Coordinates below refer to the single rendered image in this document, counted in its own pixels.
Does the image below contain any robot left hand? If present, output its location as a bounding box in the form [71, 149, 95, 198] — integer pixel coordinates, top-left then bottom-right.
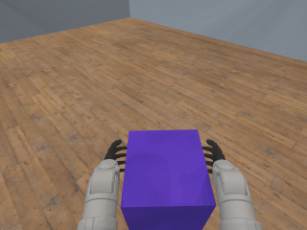
[104, 139, 128, 173]

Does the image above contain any left robot forearm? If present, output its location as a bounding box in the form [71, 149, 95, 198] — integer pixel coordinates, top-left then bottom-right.
[77, 159, 120, 230]

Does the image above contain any robot right hand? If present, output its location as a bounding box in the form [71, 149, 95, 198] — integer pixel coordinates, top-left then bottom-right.
[202, 139, 225, 173]

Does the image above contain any carton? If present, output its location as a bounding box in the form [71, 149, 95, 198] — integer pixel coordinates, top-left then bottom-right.
[120, 129, 217, 230]

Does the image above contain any right robot forearm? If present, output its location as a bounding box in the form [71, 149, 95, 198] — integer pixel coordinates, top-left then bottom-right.
[212, 159, 263, 230]

